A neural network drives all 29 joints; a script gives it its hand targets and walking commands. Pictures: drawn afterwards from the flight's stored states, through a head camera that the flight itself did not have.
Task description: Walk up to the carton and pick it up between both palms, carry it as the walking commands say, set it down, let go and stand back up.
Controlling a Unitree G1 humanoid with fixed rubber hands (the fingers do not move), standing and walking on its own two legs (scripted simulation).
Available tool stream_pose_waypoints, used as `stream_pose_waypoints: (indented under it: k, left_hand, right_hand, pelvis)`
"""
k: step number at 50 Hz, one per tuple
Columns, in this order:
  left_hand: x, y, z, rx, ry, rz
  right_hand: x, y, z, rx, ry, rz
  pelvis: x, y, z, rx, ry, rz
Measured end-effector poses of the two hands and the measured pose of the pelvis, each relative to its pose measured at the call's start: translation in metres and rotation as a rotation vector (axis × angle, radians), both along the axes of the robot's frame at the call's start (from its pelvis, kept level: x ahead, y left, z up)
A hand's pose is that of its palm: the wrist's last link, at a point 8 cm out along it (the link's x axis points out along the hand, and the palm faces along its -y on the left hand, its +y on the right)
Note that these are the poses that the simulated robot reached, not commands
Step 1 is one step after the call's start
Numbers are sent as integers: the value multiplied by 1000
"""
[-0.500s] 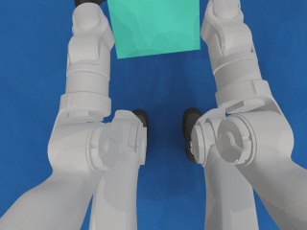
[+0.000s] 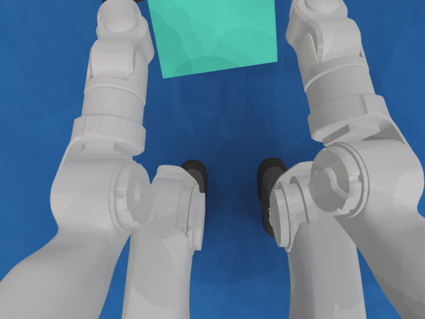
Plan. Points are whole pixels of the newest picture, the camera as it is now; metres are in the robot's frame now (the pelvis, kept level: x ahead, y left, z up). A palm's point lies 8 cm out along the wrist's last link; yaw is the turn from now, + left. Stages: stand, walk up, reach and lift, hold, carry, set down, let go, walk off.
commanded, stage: set down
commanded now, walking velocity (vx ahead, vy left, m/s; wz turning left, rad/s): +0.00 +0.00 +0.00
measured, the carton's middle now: out of the picture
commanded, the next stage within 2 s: none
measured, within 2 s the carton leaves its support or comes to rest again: rests again in 0.72 s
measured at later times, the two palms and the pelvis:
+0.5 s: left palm (122, 10) +0.53 +0.14 -0.19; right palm out of the picture +0.55 -0.11 -0.19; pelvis +0.00 +0.00 -0.01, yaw +0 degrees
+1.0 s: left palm (124, 12) +0.53 +0.14 -0.20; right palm out of the picture +0.54 -0.11 -0.20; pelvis +0.00 +0.00 -0.01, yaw +0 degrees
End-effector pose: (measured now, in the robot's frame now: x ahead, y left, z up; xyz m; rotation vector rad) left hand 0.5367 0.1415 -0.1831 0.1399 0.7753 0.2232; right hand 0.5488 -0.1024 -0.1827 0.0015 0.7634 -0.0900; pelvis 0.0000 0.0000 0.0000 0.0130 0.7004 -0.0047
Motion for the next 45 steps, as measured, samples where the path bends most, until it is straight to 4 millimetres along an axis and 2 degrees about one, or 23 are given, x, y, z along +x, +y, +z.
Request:
stream_pose_waypoints:
  k: [8,29,45]
  left_hand:
    - [1,-1,2,0,-8,-3]
    - [-10,4,-15,-36,53,-60]
    - [-7,2,-18,-95,46,-107]
  right_hand:
    - [1,-1,3,-4,-12,1]
    - [-5,-3,-10,-7,35,38]
    - [-5,-10,-16,-6,34,43]
  pelvis:
    - [-1,0,-5,-1,-15,0]
    - [1,-1,-7,1,-14,0]
    - [3,-1,-9,2,-14,0]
